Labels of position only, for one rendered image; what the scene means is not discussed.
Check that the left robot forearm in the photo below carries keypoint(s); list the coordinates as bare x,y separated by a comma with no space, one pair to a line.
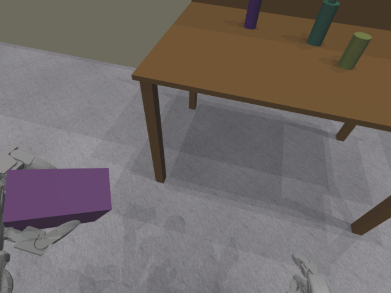
6,280

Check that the right robot hand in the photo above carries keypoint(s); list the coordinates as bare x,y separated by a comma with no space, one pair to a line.
315,282

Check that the sponge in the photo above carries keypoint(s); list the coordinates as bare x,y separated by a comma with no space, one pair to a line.
47,198

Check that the left robot hand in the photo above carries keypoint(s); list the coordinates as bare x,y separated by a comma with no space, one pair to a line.
31,239

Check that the table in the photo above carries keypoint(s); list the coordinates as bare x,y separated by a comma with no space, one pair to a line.
209,51

